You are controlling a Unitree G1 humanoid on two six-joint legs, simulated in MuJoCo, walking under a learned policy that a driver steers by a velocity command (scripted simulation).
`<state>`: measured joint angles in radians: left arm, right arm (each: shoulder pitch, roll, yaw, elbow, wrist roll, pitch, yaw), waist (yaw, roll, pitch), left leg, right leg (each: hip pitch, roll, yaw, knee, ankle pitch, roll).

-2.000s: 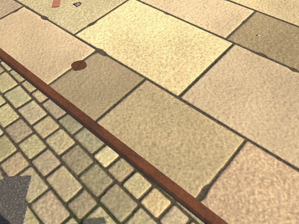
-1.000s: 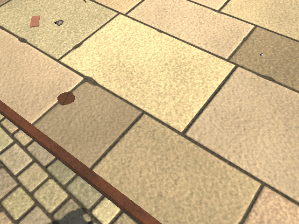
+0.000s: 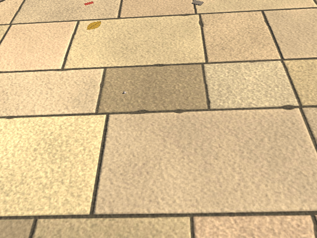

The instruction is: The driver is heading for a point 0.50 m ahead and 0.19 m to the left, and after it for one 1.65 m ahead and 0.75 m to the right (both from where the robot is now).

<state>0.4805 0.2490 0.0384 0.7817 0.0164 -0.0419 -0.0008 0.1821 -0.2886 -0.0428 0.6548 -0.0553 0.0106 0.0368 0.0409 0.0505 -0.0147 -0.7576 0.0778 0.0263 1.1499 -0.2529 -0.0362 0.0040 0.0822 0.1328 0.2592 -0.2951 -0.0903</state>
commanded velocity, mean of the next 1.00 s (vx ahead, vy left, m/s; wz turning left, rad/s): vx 0.48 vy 0.00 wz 0.03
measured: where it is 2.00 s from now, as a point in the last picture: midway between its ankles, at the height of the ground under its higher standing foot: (184, 119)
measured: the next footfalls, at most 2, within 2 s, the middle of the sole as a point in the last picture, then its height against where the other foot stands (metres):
left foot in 0.14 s outside the picture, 0.04 m higher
right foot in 0.66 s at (193, 221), level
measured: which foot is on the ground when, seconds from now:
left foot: up 0.00-0.12, down 0.14-0.68, up 0.70-1.00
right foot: down 0.00-0.18, up 0.20-0.64, down 0.66-1.00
